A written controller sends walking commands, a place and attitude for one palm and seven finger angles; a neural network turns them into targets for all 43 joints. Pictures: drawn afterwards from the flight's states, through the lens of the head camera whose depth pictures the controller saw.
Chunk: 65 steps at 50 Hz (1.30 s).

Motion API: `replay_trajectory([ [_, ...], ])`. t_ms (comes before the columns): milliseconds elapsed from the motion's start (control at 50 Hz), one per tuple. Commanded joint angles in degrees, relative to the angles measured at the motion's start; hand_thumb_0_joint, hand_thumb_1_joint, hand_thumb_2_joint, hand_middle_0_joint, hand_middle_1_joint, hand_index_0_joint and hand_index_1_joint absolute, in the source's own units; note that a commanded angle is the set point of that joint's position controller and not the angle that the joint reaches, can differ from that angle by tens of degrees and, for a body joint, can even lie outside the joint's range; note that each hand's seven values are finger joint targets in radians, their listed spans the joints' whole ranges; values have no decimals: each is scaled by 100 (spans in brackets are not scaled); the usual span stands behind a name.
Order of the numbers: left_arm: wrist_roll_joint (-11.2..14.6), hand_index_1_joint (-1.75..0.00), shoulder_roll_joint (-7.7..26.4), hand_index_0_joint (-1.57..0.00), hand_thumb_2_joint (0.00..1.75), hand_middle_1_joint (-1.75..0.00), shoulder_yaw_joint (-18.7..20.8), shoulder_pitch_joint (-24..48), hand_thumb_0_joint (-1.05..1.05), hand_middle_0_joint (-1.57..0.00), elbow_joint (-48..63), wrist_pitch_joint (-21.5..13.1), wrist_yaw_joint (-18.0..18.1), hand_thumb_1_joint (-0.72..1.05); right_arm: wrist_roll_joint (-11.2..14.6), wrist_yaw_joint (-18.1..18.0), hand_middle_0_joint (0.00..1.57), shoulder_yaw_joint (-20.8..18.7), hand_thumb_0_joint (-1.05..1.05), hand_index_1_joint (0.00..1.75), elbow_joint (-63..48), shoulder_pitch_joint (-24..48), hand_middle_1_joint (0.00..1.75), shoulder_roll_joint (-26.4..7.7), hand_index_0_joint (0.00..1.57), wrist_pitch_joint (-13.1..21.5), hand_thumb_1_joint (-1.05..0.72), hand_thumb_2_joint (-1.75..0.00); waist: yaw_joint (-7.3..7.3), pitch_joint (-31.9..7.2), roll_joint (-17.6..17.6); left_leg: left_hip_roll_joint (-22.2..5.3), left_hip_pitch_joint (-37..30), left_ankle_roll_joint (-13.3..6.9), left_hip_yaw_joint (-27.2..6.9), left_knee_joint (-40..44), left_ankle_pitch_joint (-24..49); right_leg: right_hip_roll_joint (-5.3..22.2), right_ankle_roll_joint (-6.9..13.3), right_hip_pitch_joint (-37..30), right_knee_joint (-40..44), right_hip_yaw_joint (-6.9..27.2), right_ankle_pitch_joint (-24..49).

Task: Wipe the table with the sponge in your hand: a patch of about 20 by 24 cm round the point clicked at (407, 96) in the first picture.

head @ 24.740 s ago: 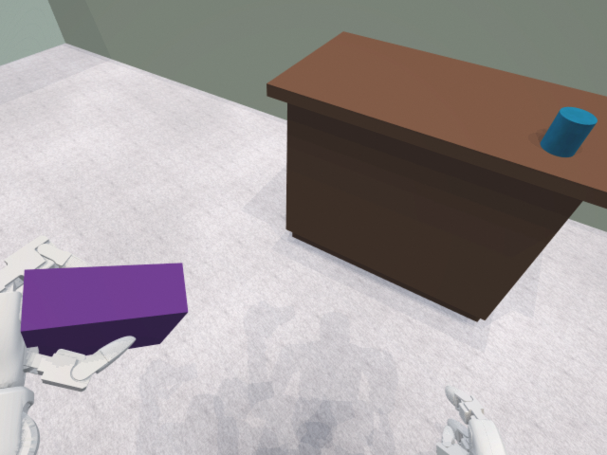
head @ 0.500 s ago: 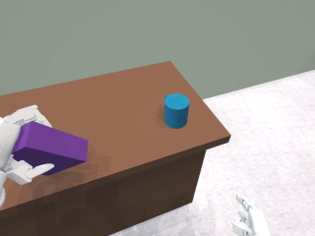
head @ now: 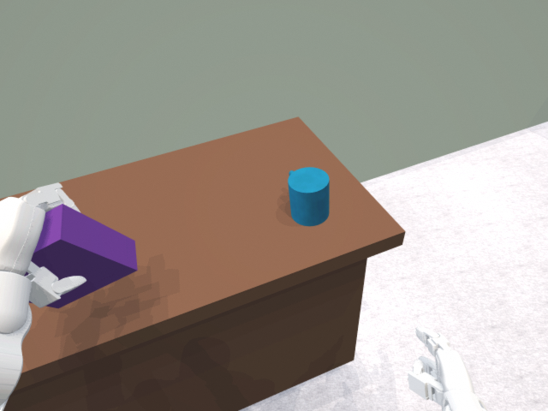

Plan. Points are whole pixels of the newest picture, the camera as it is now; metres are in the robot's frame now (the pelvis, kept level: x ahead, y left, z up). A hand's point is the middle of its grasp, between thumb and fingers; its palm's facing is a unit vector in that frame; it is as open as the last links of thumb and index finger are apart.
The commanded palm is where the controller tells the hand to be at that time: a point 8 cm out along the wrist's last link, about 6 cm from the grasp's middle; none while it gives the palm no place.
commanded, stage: turn the palm down, sponge in hand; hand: left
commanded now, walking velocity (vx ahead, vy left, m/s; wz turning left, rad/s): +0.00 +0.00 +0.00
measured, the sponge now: (73, 266) +0.25 +0.30 +0.15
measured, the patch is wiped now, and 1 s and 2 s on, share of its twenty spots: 0.00 0.00 0.00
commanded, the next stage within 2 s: move the sponge above the wiping area in 0.86 s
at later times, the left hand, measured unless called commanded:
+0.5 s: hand (10, 254) +0.23 +0.35 +0.19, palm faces +0.28 -0.10 -0.96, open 9.5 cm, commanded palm +0.18 +0.32 +0.24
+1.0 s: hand (35, 279) +0.22 +0.33 +0.16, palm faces +0.11 -0.17 -0.98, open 9.5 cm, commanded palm +0.18 +0.34 +0.24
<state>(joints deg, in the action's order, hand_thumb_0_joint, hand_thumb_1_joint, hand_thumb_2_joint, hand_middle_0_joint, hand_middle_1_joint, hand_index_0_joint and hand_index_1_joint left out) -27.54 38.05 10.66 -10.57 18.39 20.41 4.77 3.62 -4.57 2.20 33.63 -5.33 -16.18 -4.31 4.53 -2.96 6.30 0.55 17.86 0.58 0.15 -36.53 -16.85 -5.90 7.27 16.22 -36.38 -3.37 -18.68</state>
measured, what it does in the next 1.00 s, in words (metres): shifts its weight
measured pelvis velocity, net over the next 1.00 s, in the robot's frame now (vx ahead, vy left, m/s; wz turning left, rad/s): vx -0.01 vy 0.06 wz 0.01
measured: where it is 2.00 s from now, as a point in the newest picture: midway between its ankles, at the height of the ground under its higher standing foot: outside the picture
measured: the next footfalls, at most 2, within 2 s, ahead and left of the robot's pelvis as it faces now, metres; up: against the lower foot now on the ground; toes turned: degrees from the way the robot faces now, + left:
none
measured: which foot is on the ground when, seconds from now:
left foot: down 0.00-1.00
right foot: down 0.00-1.00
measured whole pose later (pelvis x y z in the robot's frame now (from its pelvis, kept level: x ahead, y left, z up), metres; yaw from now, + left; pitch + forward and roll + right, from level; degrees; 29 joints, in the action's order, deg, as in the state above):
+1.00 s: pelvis -0.01 +0.06 +0.02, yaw +0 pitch -5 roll +0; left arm -44.9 30.9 -1.5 -6.4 19.7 27.2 -5.6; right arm 3.1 -2.6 5.0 35.8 1.3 -15.1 -3.2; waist 7.7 1.4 6.9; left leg 4.1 9.6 -4.1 1.3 -23.3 -9.2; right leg -2.5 3.1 8.4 -24.7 -1.6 -11.7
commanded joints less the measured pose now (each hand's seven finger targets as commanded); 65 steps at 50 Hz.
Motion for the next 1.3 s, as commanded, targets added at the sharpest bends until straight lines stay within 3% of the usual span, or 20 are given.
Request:
replay_trajectory([
  [0, -422, -160, 1115, -120, 130, -160, 138, 1089, 0, -120, 614, 464, -323, 10, 46, -64, 20, -93, 0, 30, -1146, 1555, 30, -644, 20, 269, -90, -90, 47, -222, -826, 96, 92, -275, -219, 314, 440, 1034, -713, -199, 1467, 1717, -262],
  [60, -788, -160, 1033, -120, 130, -160, -269, 1415, 0, -120, 1224, 394, -667, 10, 49, -72, 20, -12, 0, 30, -1264, 1759, 30, -554, 20, 423, -90, -90, 30, -441, -590, 113, -286, -353, -229, 424, 635, 932, -638, -186, 1459, 1545, -292],
  [140, -1360, -160, 1817, -120, 130, -160, 547, 1508, 0, -120, 2276, -127, -513, 10, -112, -72, 20, 18, 0, 30, -1184, 1844, 30, -425, 20, 624, -90, -90, 279, -1016, -117, 164, -940, -397, -383, 631, 1279, 710, -439, -446, 1294, 1377, 600],
  [160, -1447, -160, 1731, -120, 130, -160, 563, 1577, 0, -120, 2333, -238, -377, 10, -177, -58, 20, 21, 0, 30, -1134, 1685, 30, -376, 20, 661, -90, -90, 314, -1265, -36, 153, -955, -391, -359, 664, 1467, 729, -435, -658, 1142, 1147, 927],
  [240, -1759, -160, 1957, -120, 130, -160, 1139, 1644, 0, -120, 1537, -60, 161, 10, -188, 60, 20, -44, 0, 30, -754, 1679, 30, -412, 20, 574, -90, -90, 474, -955, 310, 121, -897, -246, -470, 920, 1637, 567, -211, -685, 1283, 1287, 1135],
  [260, -1654, -160, 1434, -120, 130, -160, 709, 1803, 0, -120, 1348, 58, 224, 10, -151, 85, 20, -65, 0, 30, -749, 1557, 30, -383, 20, 496, -90, -90, 352, -808, 171, 77, -795, -237, -395, 991, 1555, 612, -281, -675, 1281, 1046, 1098],
  [340, -1527, -160, 1189, -120, 130, -160, 442, 1801, 0, -120, 543, 485, -8, 10, -33, 102, 20, 4, 0, 30, -718, 1985, 30, -482, 20, 342, -90, -90, 348, -261, -161, 100, -739, -199, -376, 1245, 1232, 557, -294, -516, 1559, 1100, 795],
  [460, -1562, -160, 75, -120, 130, -160, -850, 1482, 0, -120, 1053, 662, -591, 10, 40, 128, 20, 29, 0, 30, -938, 2059, 30, -428, 20, 454, -90, -90, 187, -542, -356, 86, -954, -306, -371, 1332, 1204, 605, -430, -638, 1506, 666, 975],
  [580, -2368, -160, 1633, -120, 130, -160, 186, 2294, 0, -120, 1960, 345, -435, 10, -204, 45, 20, 50, 0, 30, -840, 2010, 30, -417, 20, 489, -90, -90, 400, -1426, 153, 95, -1299, -337, -552, 1446, 1627, 481, -283, -1154, 1265, 862, 1037],
  [640, -2600, -160, 2073, -120, 130, -160, 672, 2629, 0, -120, 1694, 288, -206, 10, -247, 81, 20, 98, 0, 30, -680, 2116, 30, -415, 20, 446, -90, -90, 548, -1159, 429, 71, -1176, -291, -735, 1546, 1582, 343, -100, -1208, 1348, 1150, 889],
  [660, -2551, -160, 1572, -120, 130, -160, 301, 2723, 0, -120, 1419, 295, -153, 10, -226, 96, 20, 112, 0, 30, -642, 2032, 30, -317, 20, 435, -90, -90, 464, -1025, 252, 62, -1193, -261, -642, 1514, 1672, 402, -125, -1077, 1374, 974, 901],
  [780, -1753, -160, 556, -120, 130, -160, -316, 2092, 0, -120, 569, 598, -428, 10, -52, 177, 20, 41, 0, 30, -578, 2114, 30, -383, 20, 405, -90, -90, 382, -428, -221, 48, -1111, -205, -587, 1684, 1439, 505, -282, -860, 1664, 699, 1051],
  [860, -1697, -160, 18, -120, 130, -160, -873, 1499, 0, -120, 871, 670, -837, 10, -4, 195, 20, 70, 0, 30, -787, 2131, 30, -395, 20, 437, -90, -90, 295, -378, -319, 30, -1027, -250, -532, 1732, 1155, 502, -339, -820, 1659, 609, 958],
  [960, -2207, -160, 1032, -120, 130, -160, -212, 2144, 0, -120, 1683, 446, -717, 10, -131, 125, 20, 103, 0, 30, -888, 2139, 30, -408, 20, 418, -90, -90, 391, -999, -148, 44, -1056, -311, -630, 1781, 981, 416, -297, -1183, 1392, 777, 696],
  [1040, -2672, -160, 1752, -120, 130, -160, 361, 3016, 0, -120, 1425, 192, -321, 10, -227, 87, 20, 85, 0, 30, -662, 2109, 30, -435, 20, 451, -90, -90, 515, -1075, 391, 18, -1056, -315, -849, 1857, 773, 247, -145, -1282, 1361, 1130, 532],
  [1060, -2620, -160, 1348, -120, 130, -160, 56, 3097, 0, -120, 1203, 163, -229, 10, -216, 87, 20, 96, 0, 30, -640, 2019, 30, -324, 20, 492, -90, -90, 472, -1070, 225, 54, -1138, -289, -732, 1772, 938, 333, -155, -1161, 1406, 985, 535],
  [1140, -2224, -160, 1059, -120, 130, -160, 74, 2631, 0, -120, 514, 328, -144, 10, -132, 160, 20, 30, 0, 30, -506, 2163, 30, -365, 20, 532, -90, -90, 504, -694, 4, 103, -1207, -227, -719, 1736, 1118, 360, -115, -965, 1678, 1079, 637],
  [1200, -1893, -160, 591, -120, 130, -160, -351, 2058, 0, -120, 302, 509, -418, 10, -94, 165, 20, -16, 0, 30, -511, 2040, 30, -443, 20, 489, -90, -90, 375, -469, -164, 123, -1081, -241, -552, 1719, 1216, 485, -263, -947, 1750, 840, 924],
  [1260, -1869, -160, 280, -120, 130, -160, -719, 1851, 0, -120, 342, 607, -726, 10, -41, 154, 20, 43, 0, 30, -657, 2045, 30, -444, 20, 483, -90, -90, 265, -218, -254, 109, -938, -273, -508, 1739, 931, 502, -285, -779, 1786, 834, 709],
  [1280, -1952, -160, 456, -120, 130, -160, -682, 2017, 0, -120, 248, 583, -776, 10, -35, 125, 20, 34, 0, 30, -619, 1937, 30, -475, 20, 461, -90, -90, 209, -196, -311, 112, -941, -284, -516, 1753, 838, 484, -302, -706, 1802, 846, 614],
])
